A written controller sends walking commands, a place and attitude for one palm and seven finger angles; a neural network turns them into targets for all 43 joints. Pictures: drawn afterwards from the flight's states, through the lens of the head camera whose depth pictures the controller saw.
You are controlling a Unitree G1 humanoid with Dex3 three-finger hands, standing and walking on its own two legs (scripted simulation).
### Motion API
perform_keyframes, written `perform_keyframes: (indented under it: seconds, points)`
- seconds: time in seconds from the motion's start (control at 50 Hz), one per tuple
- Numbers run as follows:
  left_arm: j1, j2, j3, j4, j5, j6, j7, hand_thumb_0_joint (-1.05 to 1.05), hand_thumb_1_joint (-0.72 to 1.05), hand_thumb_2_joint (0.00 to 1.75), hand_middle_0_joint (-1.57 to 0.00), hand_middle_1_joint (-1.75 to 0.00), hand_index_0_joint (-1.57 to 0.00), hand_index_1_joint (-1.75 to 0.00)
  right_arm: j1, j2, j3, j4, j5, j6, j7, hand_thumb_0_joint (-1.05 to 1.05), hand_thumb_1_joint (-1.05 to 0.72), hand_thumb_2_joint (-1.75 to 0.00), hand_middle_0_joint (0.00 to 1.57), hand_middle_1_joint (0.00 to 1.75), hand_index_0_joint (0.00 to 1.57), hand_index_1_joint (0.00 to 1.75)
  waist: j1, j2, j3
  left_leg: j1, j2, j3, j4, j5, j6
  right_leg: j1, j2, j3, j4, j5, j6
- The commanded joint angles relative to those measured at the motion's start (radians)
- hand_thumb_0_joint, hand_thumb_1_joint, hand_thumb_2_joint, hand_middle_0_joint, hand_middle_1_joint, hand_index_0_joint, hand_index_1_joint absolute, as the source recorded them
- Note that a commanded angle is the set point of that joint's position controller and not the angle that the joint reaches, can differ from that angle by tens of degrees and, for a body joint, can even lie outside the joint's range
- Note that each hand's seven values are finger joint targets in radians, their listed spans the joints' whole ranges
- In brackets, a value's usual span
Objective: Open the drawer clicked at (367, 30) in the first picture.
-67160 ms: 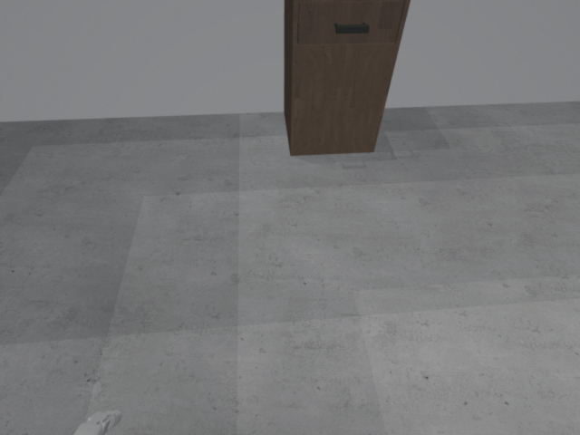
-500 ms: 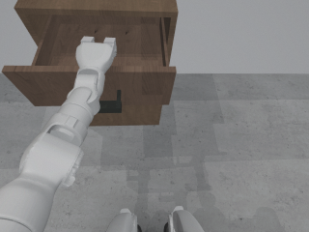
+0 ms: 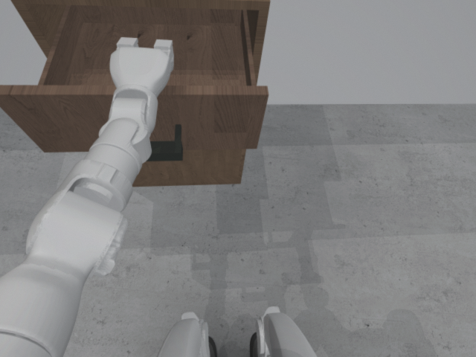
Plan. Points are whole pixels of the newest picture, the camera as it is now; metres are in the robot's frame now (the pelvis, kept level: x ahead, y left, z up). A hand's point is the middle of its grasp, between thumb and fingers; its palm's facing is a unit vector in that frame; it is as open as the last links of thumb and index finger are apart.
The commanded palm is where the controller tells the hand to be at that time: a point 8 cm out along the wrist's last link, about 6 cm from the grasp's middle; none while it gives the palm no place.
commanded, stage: lower the fingers behind the handle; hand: left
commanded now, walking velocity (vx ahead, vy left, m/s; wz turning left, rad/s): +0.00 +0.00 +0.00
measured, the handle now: (144, 140) +0.49 +0.14 +0.02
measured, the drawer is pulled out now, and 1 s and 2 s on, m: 0.22 0.22 0.22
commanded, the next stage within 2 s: lift the fingers back up to retry in 1.30 s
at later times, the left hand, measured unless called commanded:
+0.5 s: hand (148, 93) +0.55 +0.13 +0.07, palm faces +0.00 +0.07 -1.00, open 14.9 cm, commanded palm +0.52 +0.09 -0.02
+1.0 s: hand (149, 94) +0.55 +0.13 +0.07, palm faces +0.00 +0.09 -1.00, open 14.9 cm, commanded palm +0.52 +0.10 -0.05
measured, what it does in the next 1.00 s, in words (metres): stands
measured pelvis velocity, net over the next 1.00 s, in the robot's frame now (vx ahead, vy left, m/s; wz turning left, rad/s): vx -0.02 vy -0.03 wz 0.04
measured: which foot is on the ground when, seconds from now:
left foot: down 0.00-1.00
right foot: down 0.00-1.00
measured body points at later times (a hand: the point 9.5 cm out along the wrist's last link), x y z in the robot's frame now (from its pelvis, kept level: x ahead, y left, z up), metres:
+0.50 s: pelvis -0.01 -0.02 -0.02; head +0.13 -0.01 +0.41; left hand +0.54 +0.12 +0.12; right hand +0.06 -0.28 -0.15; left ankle +0.02 +0.06 -0.64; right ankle +0.02 -0.12 -0.64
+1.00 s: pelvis -0.02 -0.03 -0.03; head +0.13 -0.03 +0.39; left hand +0.54 +0.12 +0.12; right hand +0.07 -0.29 -0.17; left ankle +0.02 +0.06 -0.64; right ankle +0.02 -0.12 -0.64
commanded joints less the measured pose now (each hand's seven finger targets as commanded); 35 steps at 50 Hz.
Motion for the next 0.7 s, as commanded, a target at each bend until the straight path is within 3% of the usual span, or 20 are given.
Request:
perform_keyframes:
  seconds: [0.0, 0.06, 0.14, 0.22, 0.4, 0.5, 0.62, 0.68]
  points:
    - [-0.095, -0.166, -0.001, -0.026, -0.056, -0.038, 0.009, 0.0, -0.5, 0.3, -0.3, -1.2, -0.3, -1.2, 0.087, -0.173, -0.053, -0.062, 0.002, -0.011, -0.008, 0.0, -0.9, -0.9, 0.2, 0.3, 0.2, 0.3, -0.106, -0.073, -0.25, 0.348, 0.04, -0.132, -0.152, 0.253, -0.041, 0.032, 0.045, -0.017, -0.111, 0.124, -0.034]
    - [-0.119, -0.186, -0.015, -0.035, -0.056, -0.033, 0.006, 0.0, -0.5, 0.3, -0.3, -1.2, -0.3, -1.2, 0.079, -0.173, -0.053, -0.062, 0.005, -0.011, -0.008, 0.0, -0.9, -0.9, 0.2, 0.3, 0.2, 0.3, -0.11, -0.047, -0.247, 0.349, 0.041, -0.142, -0.148, 0.244, -0.042, 0.0, 0.043, -0.022, -0.092, 0.113, -0.035]
    - [-0.133, -0.171, -0.008, -0.034, -0.054, -0.025, 0.003, 0.0, -0.5, 0.3, -0.3, -1.2, -0.3, -1.2, 0.071, -0.176, -0.051, -0.061, 0.006, -0.008, -0.01, 0.0, -0.9, -0.9, 0.2, 0.3, 0.2, 0.3, -0.118, -0.05, -0.246, 0.34, 0.041, -0.144, -0.134, 0.241, -0.042, -0.02, 0.042, -0.022, -0.077, 0.11, -0.035]
    - [-0.16, -0.192, -0.023, -0.044, -0.059, -0.018, -0.006, 0.0, -0.5, 0.3, -0.3, -1.2, -0.3, -1.2, 0.053, -0.175, -0.05, -0.063, 0.009, -0.007, -0.011, 0.0, -0.9, -0.9, 0.2, 0.3, 0.2, 0.3, -0.125, -0.053, -0.245, 0.318, 0.035, -0.142, -0.124, 0.226, -0.037, -0.028, 0.04, -0.021, -0.069, 0.102, -0.037]
    - [-0.163, -0.153, -0.017, -0.047, -0.067, -0.013, -0.039, 0.0, -0.5, 0.3, -0.3, -1.2, -0.3, -1.2, 0.021, -0.177, -0.037, -0.07, 0.019, -0.007, -0.024, 0.0, -0.9, -0.9, 0.2, 0.3, 0.2, 0.3, -0.132, -0.086, -0.265, 0.241, 0.015, -0.113, -0.077, 0.184, -0.026, -0.017, 0.033, -0.007, -0.057, 0.075, -0.035]
    - [-0.142, -0.121, -0.014, -0.064, -0.06, -0.024, -0.065, 0.0, -0.5, 0.3, -0.3, -1.2, -0.3, -1.2, 0.011, -0.176, -0.029, -0.078, 0.022, -0.004, -0.03, 0.0, -0.9, -0.9, 0.2, 0.3, 0.2, 0.3, -0.122, -0.068, -0.283, 0.211, 0.007, -0.097, -0.051, 0.195, -0.025, -0.003, 0.031, 0.0, -0.042, 0.088, -0.037]
    - [-0.161, -0.09, -0.008, -0.08, -0.061, -0.028, -0.077, 0.0, -0.5, 0.3, -0.3, -1.2, -0.3, -1.2, -0.012, -0.178, -0.024, -0.079, 0.033, -0.004, -0.039, 0.0, -0.9, -0.9, 0.2, 0.3, 0.2, 0.3, -0.131, -0.083, -0.256, 0.176, 0.002, -0.09, -0.041, 0.148, -0.023, -0.029, 0.027, 0.006, -0.044, 0.044, -0.035]
    - [-0.144, -0.085, -0.007, -0.085, -0.063, -0.03, -0.085, 0.0, -0.5, 0.3, -0.3, -1.2, -0.3, -1.2, -0.013, -0.177, -0.021, -0.082, 0.033, -0.006, -0.043, 0.0, -0.9, -0.9, 0.2, 0.3, 0.2, 0.3, -0.126, -0.083, -0.283, 0.16, -0.001, -0.083, -0.022, 0.163, -0.021, -0.016, 0.025, 0.011, -0.034, 0.059, -0.034]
